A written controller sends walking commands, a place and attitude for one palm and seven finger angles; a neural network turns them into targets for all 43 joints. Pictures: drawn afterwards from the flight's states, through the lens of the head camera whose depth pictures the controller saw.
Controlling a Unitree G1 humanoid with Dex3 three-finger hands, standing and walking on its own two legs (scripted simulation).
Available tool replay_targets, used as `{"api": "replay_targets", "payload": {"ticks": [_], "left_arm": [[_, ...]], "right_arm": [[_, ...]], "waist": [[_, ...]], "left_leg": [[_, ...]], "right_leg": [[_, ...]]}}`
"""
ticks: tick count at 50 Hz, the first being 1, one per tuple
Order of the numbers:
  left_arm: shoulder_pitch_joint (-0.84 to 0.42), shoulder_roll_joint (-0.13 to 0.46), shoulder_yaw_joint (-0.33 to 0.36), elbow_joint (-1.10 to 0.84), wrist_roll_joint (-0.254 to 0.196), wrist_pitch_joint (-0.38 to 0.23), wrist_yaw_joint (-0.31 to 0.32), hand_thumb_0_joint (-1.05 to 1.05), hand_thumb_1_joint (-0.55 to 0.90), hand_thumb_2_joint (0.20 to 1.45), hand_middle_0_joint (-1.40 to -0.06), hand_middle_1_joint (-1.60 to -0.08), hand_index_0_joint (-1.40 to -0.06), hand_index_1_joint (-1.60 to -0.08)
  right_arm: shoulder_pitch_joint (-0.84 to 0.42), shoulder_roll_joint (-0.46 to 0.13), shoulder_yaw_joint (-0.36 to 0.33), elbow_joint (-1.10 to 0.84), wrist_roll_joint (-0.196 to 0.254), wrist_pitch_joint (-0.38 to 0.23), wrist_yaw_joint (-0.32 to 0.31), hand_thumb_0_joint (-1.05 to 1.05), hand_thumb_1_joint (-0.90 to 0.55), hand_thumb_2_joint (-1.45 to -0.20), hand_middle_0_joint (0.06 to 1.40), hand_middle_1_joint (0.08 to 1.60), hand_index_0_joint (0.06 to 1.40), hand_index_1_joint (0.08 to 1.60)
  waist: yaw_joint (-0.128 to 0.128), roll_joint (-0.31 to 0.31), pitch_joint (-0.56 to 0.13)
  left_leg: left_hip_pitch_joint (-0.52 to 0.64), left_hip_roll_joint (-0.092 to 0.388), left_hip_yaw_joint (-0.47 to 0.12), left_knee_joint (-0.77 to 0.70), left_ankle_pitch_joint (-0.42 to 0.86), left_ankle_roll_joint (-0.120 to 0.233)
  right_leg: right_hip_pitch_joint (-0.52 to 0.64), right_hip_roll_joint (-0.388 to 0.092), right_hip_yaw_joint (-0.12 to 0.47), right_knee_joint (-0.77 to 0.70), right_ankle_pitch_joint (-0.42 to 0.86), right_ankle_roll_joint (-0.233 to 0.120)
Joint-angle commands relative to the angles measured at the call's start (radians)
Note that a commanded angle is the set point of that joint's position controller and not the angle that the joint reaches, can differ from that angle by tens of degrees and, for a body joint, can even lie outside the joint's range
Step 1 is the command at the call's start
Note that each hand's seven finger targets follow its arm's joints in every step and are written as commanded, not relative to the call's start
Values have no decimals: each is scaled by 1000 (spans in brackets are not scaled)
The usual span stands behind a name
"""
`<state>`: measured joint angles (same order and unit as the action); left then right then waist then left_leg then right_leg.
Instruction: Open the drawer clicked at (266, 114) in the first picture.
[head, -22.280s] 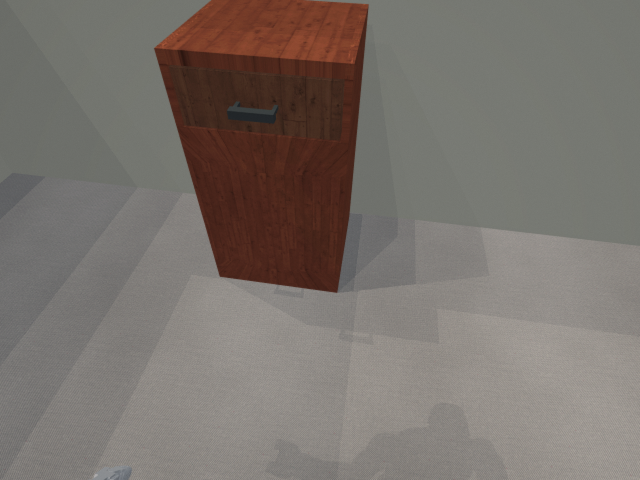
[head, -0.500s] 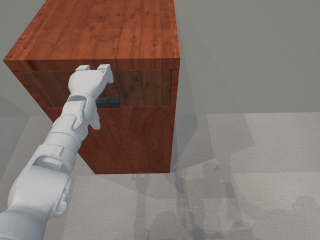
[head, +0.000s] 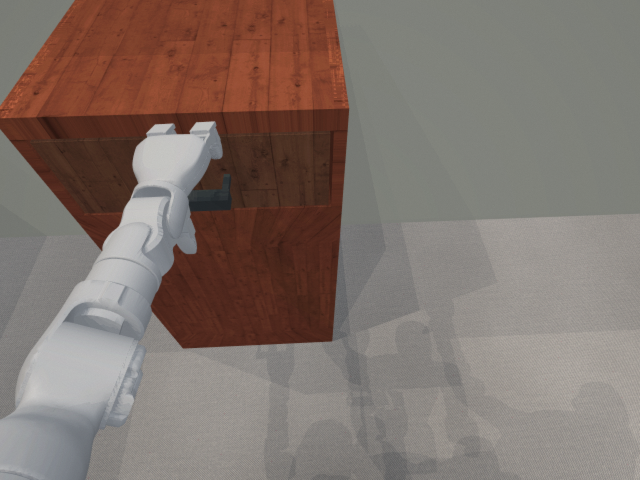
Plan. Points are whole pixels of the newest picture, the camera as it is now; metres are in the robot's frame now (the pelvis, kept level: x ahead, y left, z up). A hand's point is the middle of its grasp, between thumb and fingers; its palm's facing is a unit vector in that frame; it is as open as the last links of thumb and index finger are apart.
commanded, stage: re-aim the fingers above the handle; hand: left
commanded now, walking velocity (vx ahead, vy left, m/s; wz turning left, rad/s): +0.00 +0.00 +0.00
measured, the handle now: (193, 190) +0.54 +0.17 +0.02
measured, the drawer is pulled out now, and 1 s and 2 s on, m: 0.00 0.00 0.00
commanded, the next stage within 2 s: lower the fingers behind the handle in 1.28 s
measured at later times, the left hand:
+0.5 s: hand (180, 198) +0.48 +0.17 +0.06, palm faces -0.05 -0.05 -1.00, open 13.8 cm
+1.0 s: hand (179, 190) +0.49 +0.17 +0.07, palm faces -0.06 -0.04 -1.00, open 13.8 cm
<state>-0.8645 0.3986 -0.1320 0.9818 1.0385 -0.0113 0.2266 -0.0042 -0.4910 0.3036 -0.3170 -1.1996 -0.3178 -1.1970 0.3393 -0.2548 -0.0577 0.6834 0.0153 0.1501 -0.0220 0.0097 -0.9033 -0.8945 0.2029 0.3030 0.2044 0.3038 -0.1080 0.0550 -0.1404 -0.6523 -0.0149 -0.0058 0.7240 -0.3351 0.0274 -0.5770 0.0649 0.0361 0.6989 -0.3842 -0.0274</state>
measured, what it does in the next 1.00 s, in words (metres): stands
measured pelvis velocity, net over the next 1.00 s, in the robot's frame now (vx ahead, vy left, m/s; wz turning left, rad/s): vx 0.00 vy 0.00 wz -0.02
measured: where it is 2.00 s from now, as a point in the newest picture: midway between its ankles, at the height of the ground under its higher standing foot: outside the picture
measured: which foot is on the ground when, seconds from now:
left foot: down 0.00-1.00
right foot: down 0.00-1.00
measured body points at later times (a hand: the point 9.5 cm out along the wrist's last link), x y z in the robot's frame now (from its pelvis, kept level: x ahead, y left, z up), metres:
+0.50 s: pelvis +0.00 +0.01 +0.00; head +0.07 +0.00 +0.45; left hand +0.48 +0.17 +0.12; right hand +0.02 -0.27 -0.13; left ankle +0.00 +0.10 -0.71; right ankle -0.04 -0.11 -0.71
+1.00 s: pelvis +0.00 +0.00 +0.00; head +0.07 -0.01 +0.45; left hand +0.49 +0.17 +0.12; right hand +0.02 -0.26 -0.13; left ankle +0.00 +0.10 -0.71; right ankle -0.04 -0.11 -0.71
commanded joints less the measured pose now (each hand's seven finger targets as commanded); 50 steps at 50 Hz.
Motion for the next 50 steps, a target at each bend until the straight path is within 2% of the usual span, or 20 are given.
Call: {"api": "replay_targets", "payload": {"ticks": [1,4,7,9,10,14,17,18,21,25,30,32,36,38,39,42,45,46,47,50], "left_arm": [[-488,264,114,-125,23,48,76,0,-500,300,-300,-1200,-300,-1200],[-494,233,80,-122,30,82,75,0,-500,300,-300,-1200,-300,-1200],[-504,263,94,-92,30,100,66,0,-500,300,-300,-1200,-300,-1200],[-467,288,116,-75,29,108,58,0,-500,300,-300,-1200,-300,-1200],[-470,274,101,-69,25,110,51,0,-500,300,-300,-1200,-300,-1200],[-485,262,80,-105,16,73,20,0,-500,300,-300,-1200,-300,-1200],[-496,234,66,-201,9,11,0,0,-500,300,-300,-1200,-300,-1200],[-482,199,44,-213,4,-2,-3,0,-500,300,-300,-1200,-300,-1200],[-501,164,23,-234,-9,-32,4,0,-500,300,-300,-1200,-300,-1200],[-537,216,68,-214,5,-19,55,0,-500,300,-300,-1200,-300,-1200],[-527,285,129,-166,29,46,103,0,-500,300,-300,-1200,-300,-1200],[-512,252,101,-146,28,75,93,0,-500,300,-300,-1200,-300,-1200],[-493,288,121,-98,23,112,68,0,-500,300,-300,-1200,-300,-1200],[-474,287,108,-72,28,122,55,0,-500,300,-300,-1200,-300,-1200],[-499,265,86,-89,27,118,48,0,-500,300,-300,-1200,-300,-1200],[-481,299,107,-81,28,100,28,0,-500,300,-300,-1200,-300,-1200],[-468,249,71,-79,21,83,13,0,-500,300,-300,-1200,-300,-1200],[-487,266,86,-95,18,69,10,0,-500,300,-300,-1200,-300,-1200],[-465,292,107,-95,19,61,10,0,-500,300,-300,-1200,-300,-1200],[-438,267,86,-117,15,38,5,0,-500,300,-300,-1200,-300,-1200]], "right_arm": [[93,-141,-44,-66,-9,-27,-9,0,-900,-900,200,300,200,300],[98,-142,-46,-75,-7,-27,-5,0,-900,-900,200,300,200,300],[102,-148,-42,-75,-4,-23,-11,0,-900,-900,200,300,200,300],[99,-147,-41,-81,-2,-21,-17,0,-900,-900,200,300,200,300],[98,-148,-38,-81,0,-20,-20,0,-900,-900,200,300,200,300],[100,-148,-38,-85,2,-29,-27,0,-900,-900,200,300,200,300],[109,-140,-50,-89,-4,-38,-27,0,-900,-900,200,300,200,300],[109,-137,-52,-88,-7,-39,-26,0,-900,-900,200,300,200,300],[115,-134,-55,-74,-8,-44,-21,0,-900,-900,200,300,200,300],[119,-141,-55,-53,-8,-46,-15,0,-900,-900,200,300,200,300],[114,-142,-50,-54,-13,-43,-7,0,-900,-900,200,300,200,300],[114,-142,-49,-60,-14,-38,-2,0,-900,-900,200,300,200,300],[98,-147,-41,-70,-7,-23,-12,0,-900,-900,200,300,200,300],[93,-147,-36,-77,-1,-19,-19,0,-900,-900,200,300,200,300],[94,-147,-37,-77,-2,-20,-21,0,-900,-900,200,300,200,300],[91,-146,-33,-87,1,-20,-30,0,-900,-900,200,300,200,300],[96,-142,-34,-90,1,-24,-30,0,-900,-900,200,300,200,300],[100,-143,-35,-89,0,-25,-31,0,-900,-900,200,300,200,300],[99,-143,-35,-92,0,-26,-31,0,-900,-900,200,300,200,300],[97,-140,-35,-100,-1,-29,-32,0,-900,-900,200,300,200,300]], "waist": [[-2,-31,-371],[-4,-15,-397],[-16,-65,-385],[-3,-79,-373],[-11,-92,-359],[-19,-58,-333],[-15,3,-406],[-19,13,-399],[-33,-1,-367],[-30,4,-348],[-1,24,-417],[-3,21,-445],[-9,-64,-393],[-10,-67,-351],[-22,-77,-349],[-13,-63,-345],[-20,-51,-319],[-23,-62,-333],[-11,-46,-345],[-6,-36,-348]], "left_leg": [[267,-9,19,-33,381,21],[284,-5,25,-31,387,21],[255,-5,29,-39,360,27],[238,-8,34,-46,346,28],[232,-8,34,-50,333,30],[245,-5,33,-56,313,32],[330,-2,22,-43,376,29],[349,-2,21,-35,397,30],[360,1,6,-32,403,27],[339,1,-3,-31,376,22],[315,-4,11,-17,415,17],[328,-3,16,-14,458,16],[260,-6,28,-28,409,25],[239,-9,31,-40,369,27],[248,-6,30,-43,358,28],[246,-7,34,-48,345,31],[255,-6,34,-47,331,30],[258,-5,31,-45,340,30],[259,-5,34,-47,334,30],[248,-9,37,-40,330,30]], "right_leg": [[81,5,-39,-64,365,-12],[79,6,-38,-63,374,-8],[106,2,-31,-76,378,-1],[127,0,-29,-83,381,0],[126,-1,-27,-89,378,2],[108,-4,-22,-102,354,2],[100,1,-23,-92,371,-4],[82,4,-26,-91,380,-6],[42,8,-37,-93,347,-8],[2,12,-44,-79,309,-12],[49,12,-42,-53,362,-14],[70,12,-46,-49,402,-12],[120,5,-36,-72,423,-3],[117,2,-33,-81,405,0],[106,1,-33,-87,393,2],[118,-2,-24,-92,384,2],[88,0,-27,-99,358,1],[98,-2,-26,-97,361,-1],[105,-2,-22,-94,362,1],[112,-3,-19,-93,373,0]]}}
